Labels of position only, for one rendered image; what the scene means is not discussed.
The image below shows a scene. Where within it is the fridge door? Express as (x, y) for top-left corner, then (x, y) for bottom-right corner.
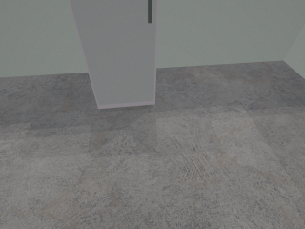
(70, 0), (157, 105)

